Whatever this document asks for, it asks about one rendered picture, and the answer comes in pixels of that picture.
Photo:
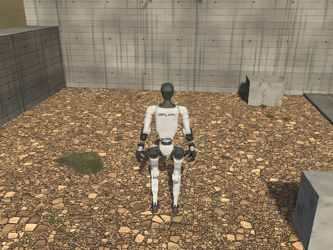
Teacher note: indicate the robot left forearm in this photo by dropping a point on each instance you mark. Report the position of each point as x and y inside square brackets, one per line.
[142, 140]

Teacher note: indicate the left robot hand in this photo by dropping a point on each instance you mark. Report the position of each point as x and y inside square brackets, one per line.
[138, 156]

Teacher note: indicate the left robot shin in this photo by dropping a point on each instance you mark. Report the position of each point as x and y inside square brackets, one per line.
[154, 187]

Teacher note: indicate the robot left foot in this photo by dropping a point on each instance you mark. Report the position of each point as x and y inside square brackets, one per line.
[155, 207]

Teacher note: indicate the right robot upper arm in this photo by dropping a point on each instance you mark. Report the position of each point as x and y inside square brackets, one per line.
[185, 119]

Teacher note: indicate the robot right forearm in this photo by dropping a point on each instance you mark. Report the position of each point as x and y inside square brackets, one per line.
[190, 141]

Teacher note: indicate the left robot upper arm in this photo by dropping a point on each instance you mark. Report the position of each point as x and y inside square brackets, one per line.
[148, 118]

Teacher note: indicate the right robot hand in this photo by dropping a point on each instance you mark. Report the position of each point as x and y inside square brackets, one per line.
[192, 154]

